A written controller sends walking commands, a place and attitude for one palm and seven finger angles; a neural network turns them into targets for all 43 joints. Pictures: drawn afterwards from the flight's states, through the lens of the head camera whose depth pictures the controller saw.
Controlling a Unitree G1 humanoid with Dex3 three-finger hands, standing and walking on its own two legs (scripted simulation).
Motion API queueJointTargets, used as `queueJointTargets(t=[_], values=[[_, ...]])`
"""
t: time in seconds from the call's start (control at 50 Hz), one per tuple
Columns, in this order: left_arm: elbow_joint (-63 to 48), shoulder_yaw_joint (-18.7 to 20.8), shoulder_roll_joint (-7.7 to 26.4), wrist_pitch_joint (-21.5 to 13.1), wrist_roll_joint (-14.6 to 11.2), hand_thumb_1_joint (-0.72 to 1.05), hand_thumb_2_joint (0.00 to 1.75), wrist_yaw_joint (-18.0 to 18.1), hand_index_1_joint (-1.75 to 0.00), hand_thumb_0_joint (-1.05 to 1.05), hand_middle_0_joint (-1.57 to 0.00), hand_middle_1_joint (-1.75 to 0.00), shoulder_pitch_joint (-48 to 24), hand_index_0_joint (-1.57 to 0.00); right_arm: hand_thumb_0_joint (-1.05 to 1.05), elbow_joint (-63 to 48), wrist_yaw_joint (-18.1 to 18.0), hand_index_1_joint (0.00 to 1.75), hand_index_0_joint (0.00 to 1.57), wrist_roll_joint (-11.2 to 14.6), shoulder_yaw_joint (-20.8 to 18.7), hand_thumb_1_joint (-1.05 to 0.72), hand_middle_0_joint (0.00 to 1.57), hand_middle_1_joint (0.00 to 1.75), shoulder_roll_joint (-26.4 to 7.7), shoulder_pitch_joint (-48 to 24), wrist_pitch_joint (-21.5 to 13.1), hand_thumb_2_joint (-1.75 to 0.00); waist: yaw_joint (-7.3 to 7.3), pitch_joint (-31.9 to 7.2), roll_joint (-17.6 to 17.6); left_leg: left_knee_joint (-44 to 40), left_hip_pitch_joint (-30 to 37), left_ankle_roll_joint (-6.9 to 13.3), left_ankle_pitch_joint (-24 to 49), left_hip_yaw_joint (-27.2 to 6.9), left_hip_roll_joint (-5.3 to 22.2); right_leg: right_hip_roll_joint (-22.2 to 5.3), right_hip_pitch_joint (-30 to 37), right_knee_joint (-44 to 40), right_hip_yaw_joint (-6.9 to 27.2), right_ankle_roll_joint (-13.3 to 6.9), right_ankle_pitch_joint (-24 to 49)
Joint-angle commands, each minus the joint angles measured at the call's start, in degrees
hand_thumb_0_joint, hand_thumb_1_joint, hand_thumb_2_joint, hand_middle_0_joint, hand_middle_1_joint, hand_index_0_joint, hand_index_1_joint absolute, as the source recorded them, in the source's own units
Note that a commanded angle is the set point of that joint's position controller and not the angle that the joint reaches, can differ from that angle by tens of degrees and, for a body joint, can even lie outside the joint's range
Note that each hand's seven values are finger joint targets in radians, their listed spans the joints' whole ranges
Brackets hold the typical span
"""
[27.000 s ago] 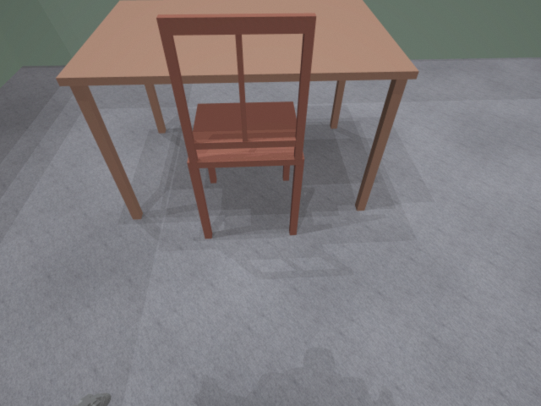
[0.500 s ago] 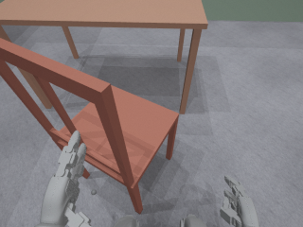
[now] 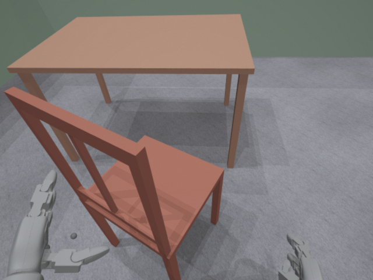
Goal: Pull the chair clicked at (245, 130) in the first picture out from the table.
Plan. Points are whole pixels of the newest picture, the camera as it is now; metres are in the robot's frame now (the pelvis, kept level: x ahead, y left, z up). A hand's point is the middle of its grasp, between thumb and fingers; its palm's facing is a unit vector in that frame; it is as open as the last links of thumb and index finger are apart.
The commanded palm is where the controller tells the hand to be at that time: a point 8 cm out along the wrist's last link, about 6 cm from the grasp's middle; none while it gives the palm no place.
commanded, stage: draw the hand back to the body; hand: left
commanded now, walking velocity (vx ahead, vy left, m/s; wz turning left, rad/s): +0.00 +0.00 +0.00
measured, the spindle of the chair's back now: (97, 178) +0.37 +0.29 -0.02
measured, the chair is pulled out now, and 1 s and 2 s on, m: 0.53 0.53 0.53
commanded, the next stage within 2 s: step back with the hand held close in 0.76 s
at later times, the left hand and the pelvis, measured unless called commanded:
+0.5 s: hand (25, 174) +0.22 +0.27 +0.20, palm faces +0.48 -0.77 -0.43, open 8.2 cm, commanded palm +0.17 +0.31 +0.20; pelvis +0.02 +0.01 +0.03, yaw -1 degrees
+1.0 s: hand (24, 178) +0.22 +0.28 +0.20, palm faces +0.45 -0.78 -0.43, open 7.5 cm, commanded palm +0.16 +0.31 +0.20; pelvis +0.01 +0.01 +0.03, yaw -2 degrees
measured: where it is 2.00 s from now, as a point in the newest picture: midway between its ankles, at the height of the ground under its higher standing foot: outside the picture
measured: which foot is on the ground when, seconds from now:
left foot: down 0.00-1.00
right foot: down 0.00-1.00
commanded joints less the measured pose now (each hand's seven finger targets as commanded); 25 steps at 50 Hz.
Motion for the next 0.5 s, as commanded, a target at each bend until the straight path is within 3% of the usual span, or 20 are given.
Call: queueJointTargets(t=[0.0,0.06,0.08,0.16,0.2,0.26,0.32,0.36,0.42,0.48], values=[[-12.26,9.76,8.73,-4.67,0.03,0.25,0.58,1.80,-0.16,0.00,-0.11,-0.16,-4.78,-0.11,0.00,-7.54,-0.10,0.30,0.20,-0.52,-1.33,-0.90,0.20,0.30,-4.49,-7.34,-4.35,-0.90,0.07,0.71,-0.41,-11.26,2.13,2.16,10.72,1.37,-1.13,0.30,6.91,-12.06,1.05,-1.26,7.60],[-10.72,11.33,8.83,-5.41,-0.13,0.36,0.64,1.60,-0.19,0.00,-0.13,-0.19,-5.99,-0.13,0.00,-6.29,0.43,0.30,0.20,-0.75,-1.44,-0.90,0.20,0.30,-4.72,-8.08,-4.58,-0.90,0.38,1.79,-1.78,-13.31,4.29,2.14,12.55,1.36,-0.87,0.59,8.74,-13.58,0.89,-1.17,9.36],[-9.15,12.04,9.20,-5.35,-0.26,0.39,0.65,1.48,-0.19,0.00,-0.13,-0.19,-5.96,-0.13,0.00,-5.79,0.46,0.30,0.20,-0.77,-1.60,-0.90,0.20,0.30,-4.88,-8.58,-4.48,-0.90,0.41,2.56,-4.84,-13.93,4.30,2.15,13.00,1.17,-0.68,0.81,9.56,-14.46,0.85,-1.13,9.83],[-10.25,14.49,10.14,-6.50,-0.29,0.54,0.73,1.20,-0.22,0.00,-0.15,-0.22,-8.75,-0.15,0.00,-4.62,1.15,0.30,0.20,-1.12,-1.57,-0.90,0.20,0.30,-5.07,-8.78,-4.72,-0.90,0.83,1.65,-0.84,-16.15,8.06,2.14,17.17,1.71,-0.62,0.77,12.47,-15.41,0.97,-1.16,14.21],[-9.88,15.79,10.86,-6.69,-0.47,0.61,0.76,1.11,-0.24,0.00,-0.16,-0.24,-9.61,-0.16,0.00,-3.87,1.38,0.30,0.20,-1.30,-1.56,-0.90,0.20,0.30,-5.11,-9.21,-4.64,-0.90,1.02,1.50,-1.58,-17.01,8.80,2.06,19.49,1.73,-0.55,0.89,14.42,-16.12,0.98,-1.23,16.62],[-12.51,18.32,12.82,-7.65,-0.49,0.72,0.81,1.21,-0.26,0.00,-0.18,-0.26,-12.30,-0.18,0.00,-3.29,1.86,0.30,0.20,-1.54,-1.62,-0.90,0.20,0.30,-5.29,-9.44,-5.07,-0.90,1.43,-0.22,0.77,-18.34,11.52,1.83,23.64,1.74,-0.31,0.89,16.59,-16.59,0.96,-1.33,19.53],[-11.74,20.70,14.02,-7.73,-0.76,0.83,0.87,1.33,-0.29,0.00,-0.19,-0.29,-13.37,-0.19,0.00,-2.14,2.19,0.30,0.20,-1.74,-1.67,-0.90,0.20,0.30,-5.20,-9.73,-4.98,-0.90,1.58,-0.53,0.45,-19.19,12.93,1.69,27.15,1.93,-0.11,0.89,18.68,-17.55,1.00,-1.32,22.63],[-10.47,21.58,13.94,-7.82,-0.98,0.90,0.90,1.18,-0.30,0.00,-0.20,-0.30,-14.75,-0.20,0.00,-1.52,2.35,0.30,0.20,-1.73,-1.92,-0.90,0.20,0.30,-5.33,-9.88,-4.61,-0.90,1.42,-0.36,-0.87,-19.48,14.14,1.80,28.50,2.39,0.10,0.97,18.92,-18.19,1.07,-1.17,23.93],[-4.03,18.52,9.54,-6.93,-1.25,0.90,0.90,0.12,-0.30,0.00,-0.20,-0.30,-12.54,-0.20,0.00,-0.83,2.90,0.30,0.20,-1.66,-2.10,-0.90,0.20,0.30,-5.44,-10.41,-3.30,-0.90,1.08,4.14,-3.59,-20.65,13.05,1.70,27.52,2.45,0.54,1.16,17.56,-19.31,0.43,-1.02,22.13],[-3.62,17.63,8.97,-6.99,-1.26,0.90,0.90,-0.51,-0.30,0.00,-0.20,-0.30,-12.22,-0.20,0.00,-0.76,3.20,0.30,0.20,-1.72,-2.59,-0.90,0.20,0.30,-5.84,-11.15,-2.47,-0.90,1.20,3.93,-3.64,-21.34,13.31,1.95,26.63,2.69,0.44,1.22,18.27,-20.37,0.67,-1.08,21.80]])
